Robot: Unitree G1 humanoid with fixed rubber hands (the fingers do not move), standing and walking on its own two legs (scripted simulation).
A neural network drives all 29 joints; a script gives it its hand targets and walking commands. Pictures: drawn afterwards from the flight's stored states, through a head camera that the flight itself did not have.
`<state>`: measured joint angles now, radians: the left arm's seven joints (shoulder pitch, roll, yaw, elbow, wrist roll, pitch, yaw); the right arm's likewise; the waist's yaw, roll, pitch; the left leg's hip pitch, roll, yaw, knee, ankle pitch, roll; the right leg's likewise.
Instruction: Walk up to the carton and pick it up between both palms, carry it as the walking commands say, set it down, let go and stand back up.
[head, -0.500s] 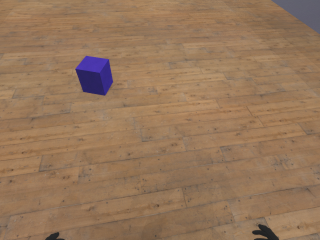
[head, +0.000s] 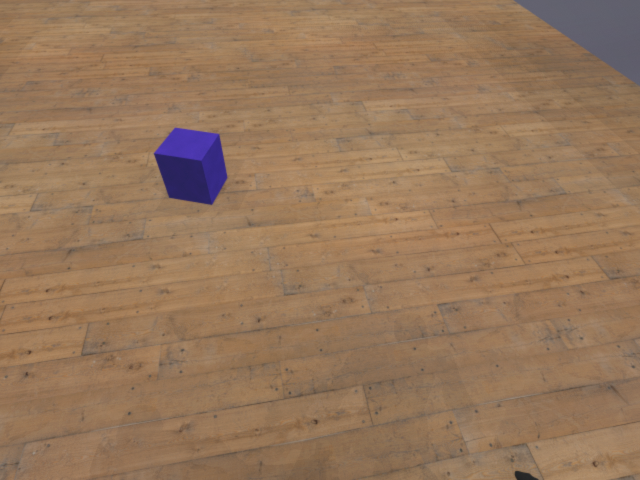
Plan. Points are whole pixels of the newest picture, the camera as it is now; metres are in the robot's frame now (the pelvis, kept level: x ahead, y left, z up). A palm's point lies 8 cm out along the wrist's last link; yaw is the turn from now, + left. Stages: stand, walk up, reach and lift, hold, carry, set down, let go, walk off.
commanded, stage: stand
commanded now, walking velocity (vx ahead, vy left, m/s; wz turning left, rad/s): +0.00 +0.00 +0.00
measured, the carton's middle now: (193, 166) +1.49 +0.54 -0.65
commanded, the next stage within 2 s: walk up in 0.16 s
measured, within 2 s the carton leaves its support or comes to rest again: neither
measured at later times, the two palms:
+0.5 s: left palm out of the picture +0.06 +0.30 -0.12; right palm out of the picture +0.09 -0.29 -0.12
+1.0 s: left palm (39, 447) +0.21 +0.39 -0.13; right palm (397, 445) +0.20 -0.11 -0.14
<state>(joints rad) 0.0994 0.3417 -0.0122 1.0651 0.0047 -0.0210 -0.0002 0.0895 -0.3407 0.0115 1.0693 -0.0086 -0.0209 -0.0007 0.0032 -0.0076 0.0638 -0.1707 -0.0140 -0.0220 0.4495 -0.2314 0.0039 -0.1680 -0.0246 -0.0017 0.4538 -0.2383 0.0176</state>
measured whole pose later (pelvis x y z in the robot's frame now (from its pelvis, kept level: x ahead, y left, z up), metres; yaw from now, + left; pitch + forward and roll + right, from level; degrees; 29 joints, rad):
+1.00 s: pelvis +0.16 +0.13 +0.00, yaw +14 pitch -1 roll +0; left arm 0.14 0.24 0.03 0.96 0.02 -0.01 -0.05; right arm 0.34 -0.19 -0.04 1.04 -0.02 -0.05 0.02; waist -0.03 -0.03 0.04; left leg -0.13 0.02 0.05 0.46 -0.30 0.00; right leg -0.52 -0.14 -0.11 0.91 -0.27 0.04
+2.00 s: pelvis +0.64 +0.30 +0.00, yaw +17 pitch -2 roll +0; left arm 0.12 0.22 0.06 0.95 0.02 0.00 -0.04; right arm 0.40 -0.18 -0.03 1.10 -0.01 -0.07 0.00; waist -0.06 -0.04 0.06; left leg -0.06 0.01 0.16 0.36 -0.27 0.04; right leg -0.59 -0.15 -0.07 0.91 -0.11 0.03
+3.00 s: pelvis +0.99 +0.43 +0.00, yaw +17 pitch -2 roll +0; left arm 0.18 0.20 0.05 1.03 0.00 0.02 0.00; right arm 0.28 -0.14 -0.03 1.08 -0.02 -0.05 -0.02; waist -0.03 -0.07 0.08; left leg -0.18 0.03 0.15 0.42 -0.21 0.03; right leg -0.40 -0.10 -0.04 0.80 -0.29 0.02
